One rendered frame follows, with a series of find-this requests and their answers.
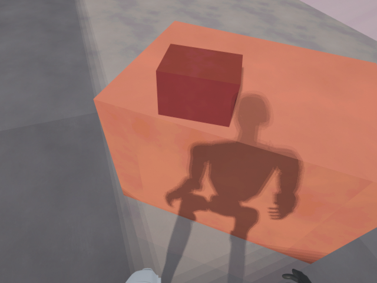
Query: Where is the robot right hand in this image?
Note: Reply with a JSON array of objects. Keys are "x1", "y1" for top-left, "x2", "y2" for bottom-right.
[{"x1": 282, "y1": 269, "x2": 311, "y2": 283}]

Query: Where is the carton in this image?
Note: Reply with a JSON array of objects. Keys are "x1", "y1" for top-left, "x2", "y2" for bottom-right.
[{"x1": 156, "y1": 44, "x2": 243, "y2": 127}]

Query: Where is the pedestal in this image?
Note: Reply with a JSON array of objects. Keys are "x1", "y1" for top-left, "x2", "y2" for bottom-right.
[{"x1": 93, "y1": 21, "x2": 377, "y2": 264}]

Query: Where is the left robot thigh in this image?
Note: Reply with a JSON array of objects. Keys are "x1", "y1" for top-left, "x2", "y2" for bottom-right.
[{"x1": 126, "y1": 270, "x2": 161, "y2": 283}]

